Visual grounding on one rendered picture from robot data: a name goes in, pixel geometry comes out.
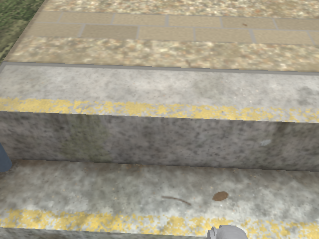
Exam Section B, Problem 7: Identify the robot right thigh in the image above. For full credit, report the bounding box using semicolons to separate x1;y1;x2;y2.
207;225;248;239

